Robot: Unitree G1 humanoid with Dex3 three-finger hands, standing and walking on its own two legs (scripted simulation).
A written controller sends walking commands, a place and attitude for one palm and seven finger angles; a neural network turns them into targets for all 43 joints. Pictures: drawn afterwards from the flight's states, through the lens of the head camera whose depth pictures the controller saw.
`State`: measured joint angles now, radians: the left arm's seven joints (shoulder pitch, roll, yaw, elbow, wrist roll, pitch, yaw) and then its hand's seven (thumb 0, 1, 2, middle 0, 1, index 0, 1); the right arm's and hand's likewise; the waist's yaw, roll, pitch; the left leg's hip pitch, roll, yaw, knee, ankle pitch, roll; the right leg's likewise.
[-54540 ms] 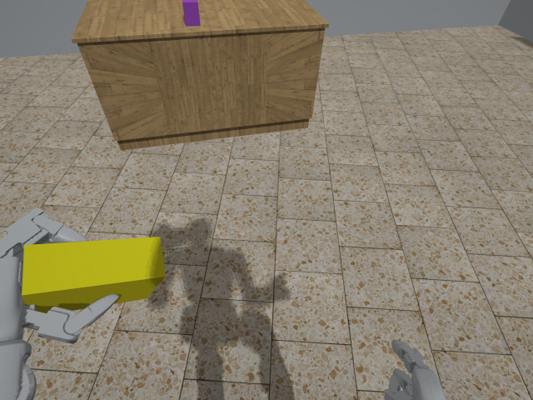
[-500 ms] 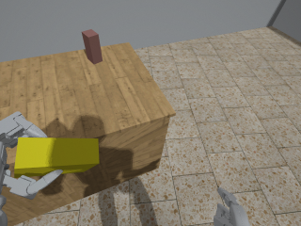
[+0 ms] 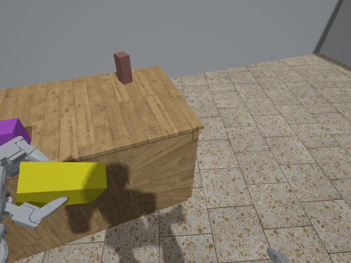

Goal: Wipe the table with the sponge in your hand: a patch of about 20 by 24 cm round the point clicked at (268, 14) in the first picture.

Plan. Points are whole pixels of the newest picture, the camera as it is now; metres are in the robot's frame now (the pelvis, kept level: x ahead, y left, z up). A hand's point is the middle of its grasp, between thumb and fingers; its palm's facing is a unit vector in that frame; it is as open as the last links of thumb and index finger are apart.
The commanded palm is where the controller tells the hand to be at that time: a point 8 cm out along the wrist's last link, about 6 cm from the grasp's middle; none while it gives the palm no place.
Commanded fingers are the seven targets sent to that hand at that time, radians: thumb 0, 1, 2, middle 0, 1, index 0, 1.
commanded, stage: stop stepping back and stand still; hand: left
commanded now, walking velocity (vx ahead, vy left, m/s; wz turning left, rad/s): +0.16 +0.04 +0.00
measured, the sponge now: (74, 184) +0.23 +0.20 +0.14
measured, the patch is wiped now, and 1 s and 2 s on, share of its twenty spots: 0.95 0.95 0.95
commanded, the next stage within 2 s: stand and wait in 0.42 s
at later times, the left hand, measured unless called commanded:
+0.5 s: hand (21, 206) +0.17 +0.25 +0.17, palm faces +0.40 -0.80 -0.44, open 9.5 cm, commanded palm +0.12 +0.28 +0.19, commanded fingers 0.00 0.10 1.30 -1.20 -1.60 -1.20 -1.60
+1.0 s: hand (48, 189) +0.20 +0.23 +0.16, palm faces +0.40 -0.83 -0.38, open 9.5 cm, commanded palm +0.15 +0.27 +0.19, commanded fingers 0.00 0.10 1.30 -1.20 -1.60 -1.20 -1.60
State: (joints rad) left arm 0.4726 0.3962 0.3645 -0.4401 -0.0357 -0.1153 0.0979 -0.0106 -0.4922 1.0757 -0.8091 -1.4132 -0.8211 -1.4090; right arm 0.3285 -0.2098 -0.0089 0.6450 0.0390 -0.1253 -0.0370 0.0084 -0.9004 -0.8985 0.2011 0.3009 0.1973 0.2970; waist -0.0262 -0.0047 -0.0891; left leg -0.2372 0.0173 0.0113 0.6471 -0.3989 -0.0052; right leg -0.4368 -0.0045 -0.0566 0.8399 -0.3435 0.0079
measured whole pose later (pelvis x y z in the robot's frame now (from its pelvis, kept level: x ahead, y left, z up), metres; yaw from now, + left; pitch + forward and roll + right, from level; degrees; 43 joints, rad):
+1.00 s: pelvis +0.00 -0.02 +0.02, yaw +2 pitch +0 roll -1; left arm 0.50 0.35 0.29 -0.46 -0.06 -0.08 0.16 -0.01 -0.49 1.07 -0.81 -1.42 -0.82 -1.41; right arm 0.17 -0.23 -0.01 0.59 0.03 -0.07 -0.06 0.01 -0.90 -0.90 0.20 0.30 0.20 0.30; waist 0.00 0.03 0.00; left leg -0.18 0.02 0.01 0.49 -0.30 0.00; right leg -0.20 0.02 -0.08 0.44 -0.23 -0.03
